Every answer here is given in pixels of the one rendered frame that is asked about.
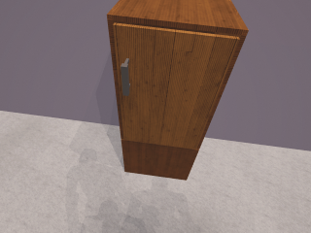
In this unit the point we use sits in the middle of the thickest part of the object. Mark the handle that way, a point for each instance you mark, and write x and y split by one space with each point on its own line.
125 78

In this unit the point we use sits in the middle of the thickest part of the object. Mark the cupboard door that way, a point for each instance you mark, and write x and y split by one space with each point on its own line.
175 77

